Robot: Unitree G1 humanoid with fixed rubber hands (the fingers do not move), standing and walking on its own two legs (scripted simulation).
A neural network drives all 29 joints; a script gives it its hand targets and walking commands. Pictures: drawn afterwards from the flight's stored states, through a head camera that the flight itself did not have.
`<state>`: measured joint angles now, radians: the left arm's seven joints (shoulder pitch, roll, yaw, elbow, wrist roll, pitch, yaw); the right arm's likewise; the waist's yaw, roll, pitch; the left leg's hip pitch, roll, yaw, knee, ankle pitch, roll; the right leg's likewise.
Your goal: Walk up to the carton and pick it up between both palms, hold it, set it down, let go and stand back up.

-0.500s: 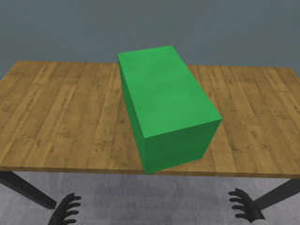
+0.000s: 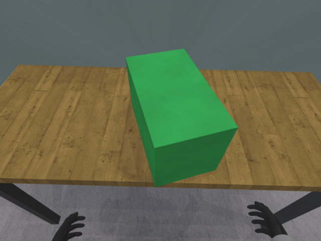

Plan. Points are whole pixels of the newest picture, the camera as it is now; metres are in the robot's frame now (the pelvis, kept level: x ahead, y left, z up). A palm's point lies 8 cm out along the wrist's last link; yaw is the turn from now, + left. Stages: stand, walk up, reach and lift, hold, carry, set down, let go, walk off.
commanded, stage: stand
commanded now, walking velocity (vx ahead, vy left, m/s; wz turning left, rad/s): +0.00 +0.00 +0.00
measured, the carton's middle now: (170, 113) +0.43 -0.02 +0.06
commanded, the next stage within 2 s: walk up in 0.36 s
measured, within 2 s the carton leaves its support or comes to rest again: neither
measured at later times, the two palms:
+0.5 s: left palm out of the picture +0.13 +0.26 -0.10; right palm (278, 234) +0.15 -0.28 -0.07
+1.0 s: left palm out of the picture +0.13 +0.25 -0.10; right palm (286, 230) +0.16 -0.30 -0.06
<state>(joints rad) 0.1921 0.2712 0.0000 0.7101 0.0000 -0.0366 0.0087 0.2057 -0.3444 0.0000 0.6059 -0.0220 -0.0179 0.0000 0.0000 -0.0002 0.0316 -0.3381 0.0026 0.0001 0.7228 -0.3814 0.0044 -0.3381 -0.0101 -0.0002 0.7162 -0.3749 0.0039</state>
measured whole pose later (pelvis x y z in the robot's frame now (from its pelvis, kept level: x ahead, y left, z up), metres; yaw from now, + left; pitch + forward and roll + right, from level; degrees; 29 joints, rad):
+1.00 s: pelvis +0.01 -0.01 +0.00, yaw +0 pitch +0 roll +0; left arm 0.19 0.29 0.00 0.76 0.00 -0.03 -0.01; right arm 0.21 -0.40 0.00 0.62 -0.02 -0.05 0.00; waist 0.00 0.00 0.03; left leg -0.33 0.01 0.00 0.72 -0.40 0.00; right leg -0.34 0.00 0.00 0.72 -0.39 0.00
